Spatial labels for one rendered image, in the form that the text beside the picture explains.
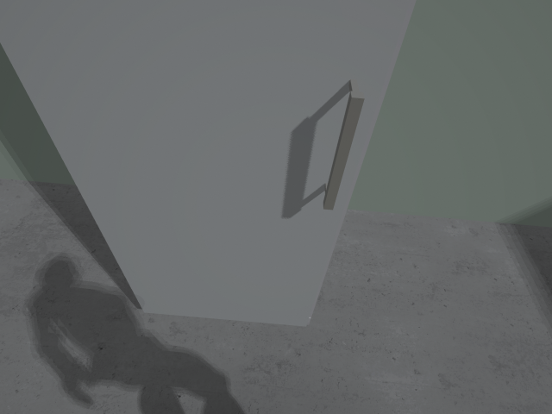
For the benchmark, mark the handle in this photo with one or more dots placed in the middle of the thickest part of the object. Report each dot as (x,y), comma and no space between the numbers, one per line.
(350,120)

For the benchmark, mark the fridge door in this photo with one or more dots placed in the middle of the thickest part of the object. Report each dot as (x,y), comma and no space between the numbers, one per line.
(201,133)

